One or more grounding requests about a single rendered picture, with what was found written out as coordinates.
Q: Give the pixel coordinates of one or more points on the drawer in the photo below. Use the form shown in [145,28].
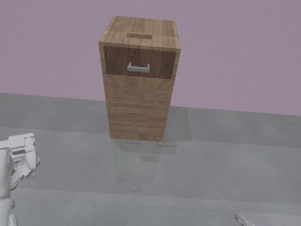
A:
[117,60]

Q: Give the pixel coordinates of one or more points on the right robot hand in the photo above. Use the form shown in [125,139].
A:
[243,221]

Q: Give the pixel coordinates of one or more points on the left robot hand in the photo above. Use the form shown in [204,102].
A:
[21,150]

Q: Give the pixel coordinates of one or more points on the robot left forearm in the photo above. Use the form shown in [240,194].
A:
[6,216]

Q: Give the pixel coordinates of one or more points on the cabinet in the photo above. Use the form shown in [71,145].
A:
[137,107]

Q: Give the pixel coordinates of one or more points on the handle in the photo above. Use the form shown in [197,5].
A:
[138,69]
[139,35]

